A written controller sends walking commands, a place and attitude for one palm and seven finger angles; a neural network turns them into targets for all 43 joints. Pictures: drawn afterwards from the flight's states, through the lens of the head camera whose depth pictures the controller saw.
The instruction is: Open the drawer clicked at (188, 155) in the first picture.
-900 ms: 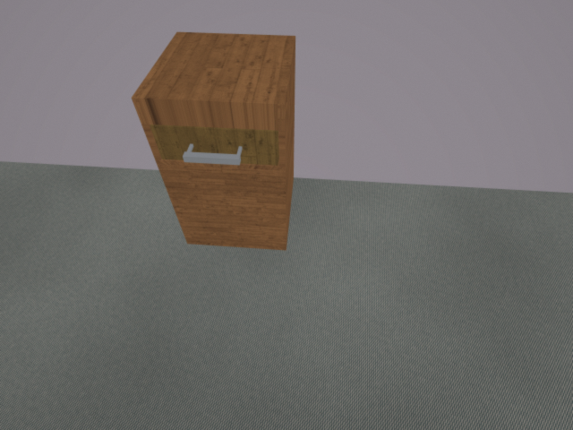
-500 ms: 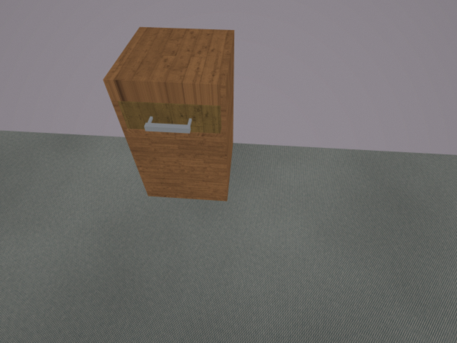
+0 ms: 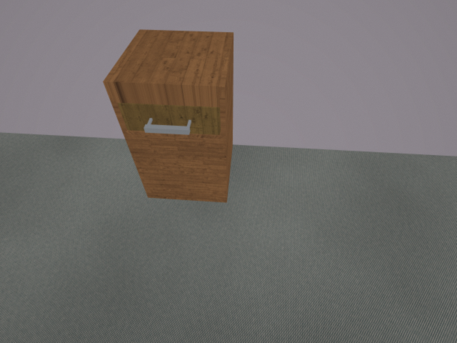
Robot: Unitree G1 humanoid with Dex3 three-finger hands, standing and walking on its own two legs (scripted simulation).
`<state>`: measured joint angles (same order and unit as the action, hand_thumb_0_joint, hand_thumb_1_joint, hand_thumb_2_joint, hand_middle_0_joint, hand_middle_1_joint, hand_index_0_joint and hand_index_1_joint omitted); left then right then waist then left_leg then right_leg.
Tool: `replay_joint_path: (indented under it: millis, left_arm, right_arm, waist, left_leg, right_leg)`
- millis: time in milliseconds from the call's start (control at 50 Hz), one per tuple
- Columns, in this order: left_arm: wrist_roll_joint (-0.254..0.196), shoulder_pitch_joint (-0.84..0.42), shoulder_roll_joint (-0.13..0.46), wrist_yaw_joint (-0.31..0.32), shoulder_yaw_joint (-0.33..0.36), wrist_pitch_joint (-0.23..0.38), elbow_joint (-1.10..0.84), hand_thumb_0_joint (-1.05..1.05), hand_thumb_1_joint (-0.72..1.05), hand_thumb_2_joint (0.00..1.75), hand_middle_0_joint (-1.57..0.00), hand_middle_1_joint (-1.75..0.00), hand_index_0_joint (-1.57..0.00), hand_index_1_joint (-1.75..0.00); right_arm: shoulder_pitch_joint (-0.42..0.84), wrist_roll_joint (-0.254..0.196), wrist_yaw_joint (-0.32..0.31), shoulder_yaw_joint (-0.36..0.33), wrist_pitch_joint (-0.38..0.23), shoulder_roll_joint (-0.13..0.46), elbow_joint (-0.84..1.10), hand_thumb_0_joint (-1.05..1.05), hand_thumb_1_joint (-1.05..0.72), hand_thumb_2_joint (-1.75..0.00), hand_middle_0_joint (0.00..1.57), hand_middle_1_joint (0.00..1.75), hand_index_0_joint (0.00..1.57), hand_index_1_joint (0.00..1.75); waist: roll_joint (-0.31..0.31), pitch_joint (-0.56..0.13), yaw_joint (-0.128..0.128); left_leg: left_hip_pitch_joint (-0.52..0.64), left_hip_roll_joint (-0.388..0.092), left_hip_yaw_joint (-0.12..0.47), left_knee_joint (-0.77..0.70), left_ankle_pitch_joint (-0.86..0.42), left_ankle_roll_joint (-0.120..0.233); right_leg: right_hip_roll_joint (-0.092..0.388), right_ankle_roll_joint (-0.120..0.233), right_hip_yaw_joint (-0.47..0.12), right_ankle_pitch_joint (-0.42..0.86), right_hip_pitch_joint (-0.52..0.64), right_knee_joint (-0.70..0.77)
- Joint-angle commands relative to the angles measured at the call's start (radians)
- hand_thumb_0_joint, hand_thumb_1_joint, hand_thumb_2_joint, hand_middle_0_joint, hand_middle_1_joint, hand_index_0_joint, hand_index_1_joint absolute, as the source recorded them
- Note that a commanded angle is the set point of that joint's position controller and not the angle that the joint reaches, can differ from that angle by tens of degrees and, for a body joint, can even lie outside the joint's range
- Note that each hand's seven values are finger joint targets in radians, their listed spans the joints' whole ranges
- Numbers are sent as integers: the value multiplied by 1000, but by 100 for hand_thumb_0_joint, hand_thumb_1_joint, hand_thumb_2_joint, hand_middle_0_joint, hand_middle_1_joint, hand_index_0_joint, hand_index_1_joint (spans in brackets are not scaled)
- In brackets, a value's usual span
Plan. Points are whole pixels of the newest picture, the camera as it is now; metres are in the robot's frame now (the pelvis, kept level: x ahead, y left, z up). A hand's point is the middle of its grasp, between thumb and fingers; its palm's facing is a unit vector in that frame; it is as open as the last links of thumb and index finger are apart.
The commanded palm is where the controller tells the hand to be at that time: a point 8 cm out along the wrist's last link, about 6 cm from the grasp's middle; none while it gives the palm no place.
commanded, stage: take the last steps up to it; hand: left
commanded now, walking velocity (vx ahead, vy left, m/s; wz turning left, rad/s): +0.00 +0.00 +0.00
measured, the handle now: (168, 125) +0.89 +0.29 -0.22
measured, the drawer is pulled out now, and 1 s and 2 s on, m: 0.00 0.00 0.00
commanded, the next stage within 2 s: come to a stop and stand still in 1.02 s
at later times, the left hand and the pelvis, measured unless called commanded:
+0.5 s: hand out of the picture +0.03 +0.20 -0.18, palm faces +0.08 -0.99 -0.15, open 7.4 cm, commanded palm none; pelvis +0.07 +0.04 -0.01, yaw +1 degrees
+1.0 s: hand (155, 275) +0.29 +0.19 -0.16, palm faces +0.08 -0.97 -0.23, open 7.1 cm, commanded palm none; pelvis +0.25 +0.01 +0.00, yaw +1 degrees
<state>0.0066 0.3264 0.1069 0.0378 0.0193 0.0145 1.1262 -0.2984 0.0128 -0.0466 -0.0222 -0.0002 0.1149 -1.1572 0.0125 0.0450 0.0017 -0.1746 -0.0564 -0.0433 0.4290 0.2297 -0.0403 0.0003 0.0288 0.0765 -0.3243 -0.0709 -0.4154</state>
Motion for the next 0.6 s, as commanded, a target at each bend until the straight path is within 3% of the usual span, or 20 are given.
replay_joint_path:
  millis: [0, 60, 100, 140, 180, 220, 260, 280, 300, 320, 340, 360, 380, 400, 420, 440, 480, 500, 580]
  left_arm:
    - [3, 98, 103, 11, 13, 4, -9, 0, 90, 90, -20, -30, -20, -30]
    - [3, 106, 93, 11, 13, 5, -4, 0, 90, 90, -20, -30, -20, -30]
    - [8, 117, 107, 8, 21, 0, -3, 0, 90, 90, -20, -30, -20, -30]
    - [13, 140, 130, 3, 35, -5, -3, 0, 90, 90, -20, -30, -20, -30]
    - [21, 168, 144, 2, 45, -4, -10, 0, 90, 90, -20, -30, -20, -30]
    - [25, 163, 140, 0, 51, 9, -24, 0, 90, 90, -20, -30, -20, -30]
    - [27, 156, 146, -2, 60, 21, -32, 0, 90, 90, -20, -30, -20, -30]
    - [28, 139, 142, -3, 63, 24, -38, 0, 90, 90, -20, -30, -20, -30]
    - [25, 115, 142, -7, 63, 25, -43, 0, 90, 90, -20, -30, -20, -30]
    - [20, 96, 115, -14, 59, 26, -56, 0, 90, 90, -20, -30, -20, -30]
    - [12, 72, 66, -22, 51, 29, -90, 0, 90, 90, -20, -30, -20, -30]
    - [17, -18, 73, -22, 41, 37, -131, 0, 90, 90, -20, -30, -20, -30]
    - [17, -64, 88, -20, 48, 38, -135, 0, 90, 90, -20, -30, -20, -30]
    - [16, -71, 87, -23, 52, 38, -132, 0, 90, 90, -20, -30, -20, -30]
    - [15, -58, 70, -31, 51, 35, -131, 0, 90, 90, -20, -30, -20, -30]
    - [17, -42, 58, -39, 47, 29, -126, 0, 90, 90, -20, -30, -20, -30]
    - [17, -26, 48, -46, 43, 19, -131, 0, 90, 90, -20, -30, -20, -30]
    - [15, -29, 52, -49, 46, 13, -137, 0, 90, 90, -20, -30, -20, -30]
    - [14, -127, 51, -57, 47, 13, -183, 0, 90, 90, -20, -30, -20, -30]
  right_arm:
    - [-94, -1, -4, -8, -9, 78, 10, 0, -90, -90, 20, 30, 20, 30]
    - [-104, 1, -3, -6, -8, 68, 2, 0, -90, -90, 20, 30, 20, 30]
    - [-112, 6, 6, -12, -1, 71, 2, 0, -90, -90, 20, 30, 20, 30]
    - [-86, 11, 18, -17, 6, 56, 24, 0, -90, -90, 20, 30, 20, 30]
    - [-42, 14, 29, -24, 6, 52, 59, 0, -90, -90, 20, 30, 20, 30]
    - [-1, 12, 35, -29, -2, 56, 89, 0, -90, -90, 20, 30, 20, 30]
    - [-3, 7, 40, -30, -12, 53, 108, 0, -90, -90, 20, 30, 20, 30]
    - [-36, 6, 42, -32, -19, 47, 103, 0, -90, -90, 20, 30, 20, 30]
    - [-115, 6, 42, -29, -29, 40, 78, 0, -90, -90, 20, 30, 20, 30]
    - [-250, 10, 36, -33, -39, 76, 31, 0, -90, -90, 20, 30, 20, 30]
    - [-406, 25, 23, -54, -51, 155, -16, 0, -90, -90, 20, 30, 20, 30]
    - [-486, 24, 8, -51, -49, 163, -40, 0, -90, -90, 20, 30, 20, 30]
    - [-448, 19, 2, -36, -51, 145, -30, 0, -90, -90, 20, 30, 20, 30]
    - [-384, 16, 2, -24, -57, 101, -14, 0, -90, -90, 20, 30, 20, 30]
    - [-318, 16, 3, -19, -68, 87, 10, 0, -90, -90, 20, 30, 20, 30]
    - [-285, 14, 2, -15, -80, 90, 20, 0, -90, -90, 20, 30, 20, 30]
    - [-262, 10, -1, -15, -93, 93, 20, 0, -90, -90, 20, 30, 20, 30]
    - [-249, 9, -1, -17, -94, 98, 17, 0, -90, -90, 20, 30, 20, 30]
    - [-249, 12, 5, -21, -88, 99, 10, 0, -90, -90, 20, 30, 20, 30]
  waist:
    - [-18, 58, 3]
    - [-5, 47, 3]
    - [-30, 73, -4]
    - [-111, 146, -23]
    - [-185, 189, -42]
    - [-161, 214, -43]
    - [-131, 199, -25]
    - [-88, 184, -4]
    - [-68, 131, 30]
    - [52, 88, 80]
    - [298, 21, 124]
    - [286, 27, 146]
    - [255, 65, 124]
    - [122, 119, 91]
    - [40, 130, 52]
    - [12, 118, 28]
    - [61, 86, 4]
    - [82, 77, -5]
    - [88, 98, 4]
  left_leg:
    - [41, -46, 34, -34, -229, 57]
    - [38, -39, 28, -29, -183, 55]
    - [-14, -13, 4, 8, 5, 57]
    - [-142, 28, -39, 103, 145, 53]
    - [-256, 28, -54, 241, 194, 53]
    - [-318, -1, -32, 312, 196, 53]
    - [-295, -16, -28, 261, 185, 58]
    - [-216, -12, -38, 184, 173, 64]
    - [-58, 9, -58, 70, 115, 72]
    - [140, 2, -1, -9, 68, 102]
    - [302, -212, 310, -96, 27, 197]
    - [331, -309, 469, -172, -116, 271]
    - [259, -322, 443, -174, -201, 279]
    - [154, -316, 392, -186, -224, 282]
    - [99, -290, 325, -198, -250, 268]
    - [85, -255, 245, -208, -295, 247]
    - [97, -209, 157, -209, -358, 236]
    - [84, -203, 125, -219, -329, 236]
    - [46, -171, 61, -233, -233, 228]
  right_leg:
    - [94, 9, -74, 289, -106, 91]
    - [96, 11, -78, 237, -97, 99]
    - [104, 29, -91, -8, -105, 108]
    - [153, 67, -173, -258, -124, 183]
    - [239, 119, -279, -369, -124, 246]
    - [288, 161, -310, -302, -124, 254]
    - [306, 175, -284, -179, -107, 209]
    - [294, 167, -245, -116, -133, 157]
    - [247, 138, -168, -45, -192, 58]
    - [143, 95, -62, 26, -304, -154]
    - [9, 30, 66, -108, -500, -484]
    - [-14, 33, 19, -258, -623, -705]
    - [53, 45, -52, -198, -650, -809]
    - [82, 44, -64, -132, -649, -845]
    - [100, 35, -68, -78, -629, -838]
    - [103, 21, -58, -34, -609, -813]
    - [99, 4, -38, 19, -594, -750]
    - [108, -1, -37, 45, -581, -707]
    - [95, -3, 13, 90, -500, -444]
